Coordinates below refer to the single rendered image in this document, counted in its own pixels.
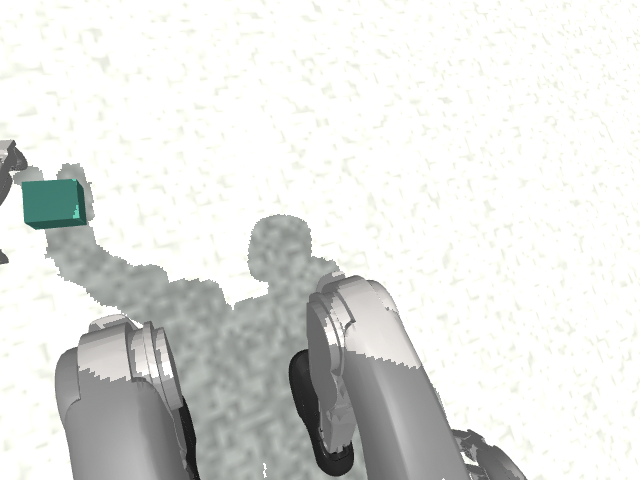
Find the small box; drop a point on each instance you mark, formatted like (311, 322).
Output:
(53, 203)

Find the left robot foot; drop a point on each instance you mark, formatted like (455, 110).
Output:
(190, 439)

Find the right robot hand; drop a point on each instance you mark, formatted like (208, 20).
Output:
(494, 464)

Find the right robot foot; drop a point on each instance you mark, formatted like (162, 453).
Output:
(306, 402)

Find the left robot hand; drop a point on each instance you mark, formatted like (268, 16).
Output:
(11, 159)

